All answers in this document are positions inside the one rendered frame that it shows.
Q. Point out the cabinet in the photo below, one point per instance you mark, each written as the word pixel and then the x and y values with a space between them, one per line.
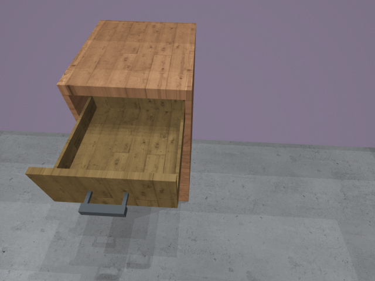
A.
pixel 135 59

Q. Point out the drawer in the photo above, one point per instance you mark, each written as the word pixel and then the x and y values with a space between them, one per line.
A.
pixel 120 145

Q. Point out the handle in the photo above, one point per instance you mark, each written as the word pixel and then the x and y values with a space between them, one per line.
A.
pixel 103 209

